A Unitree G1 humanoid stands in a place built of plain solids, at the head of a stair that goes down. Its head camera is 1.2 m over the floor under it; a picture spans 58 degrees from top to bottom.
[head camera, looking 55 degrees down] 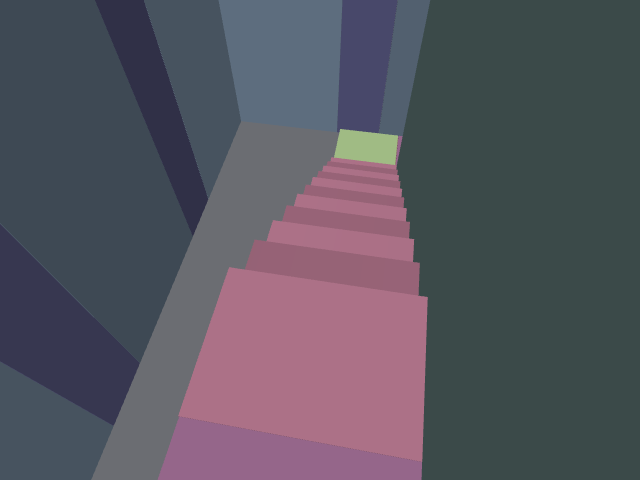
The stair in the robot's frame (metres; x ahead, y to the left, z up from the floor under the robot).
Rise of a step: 0.18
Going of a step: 0.24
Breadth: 0.74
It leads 10 degrees to the right of straight ahead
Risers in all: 11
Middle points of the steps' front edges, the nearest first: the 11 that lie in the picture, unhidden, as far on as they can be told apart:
0.67 -0.07 0.00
0.90 -0.11 -0.18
1.14 -0.15 -0.36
1.37 -0.19 -0.54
1.61 -0.23 -0.72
1.85 -0.27 -0.90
2.08 -0.31 -1.08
2.32 -0.35 -1.26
2.55 -0.39 -1.44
2.79 -0.43 -1.62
3.02 -0.47 -1.80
